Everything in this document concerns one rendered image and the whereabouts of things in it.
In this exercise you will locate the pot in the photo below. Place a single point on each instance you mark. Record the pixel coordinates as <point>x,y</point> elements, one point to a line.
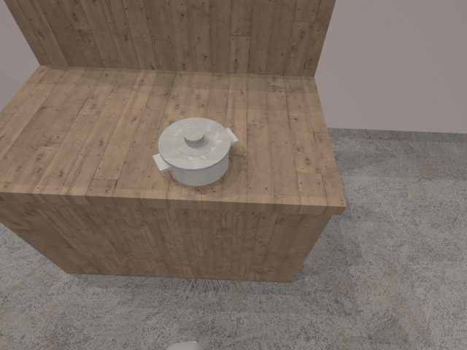
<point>196,178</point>

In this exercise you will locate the table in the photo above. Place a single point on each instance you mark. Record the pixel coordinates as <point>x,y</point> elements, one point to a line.
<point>77,177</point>

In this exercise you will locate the knob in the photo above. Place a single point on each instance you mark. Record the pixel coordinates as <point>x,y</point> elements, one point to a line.
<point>194,136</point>

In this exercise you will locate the lid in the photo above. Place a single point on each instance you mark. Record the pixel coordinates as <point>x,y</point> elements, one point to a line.
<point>213,150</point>

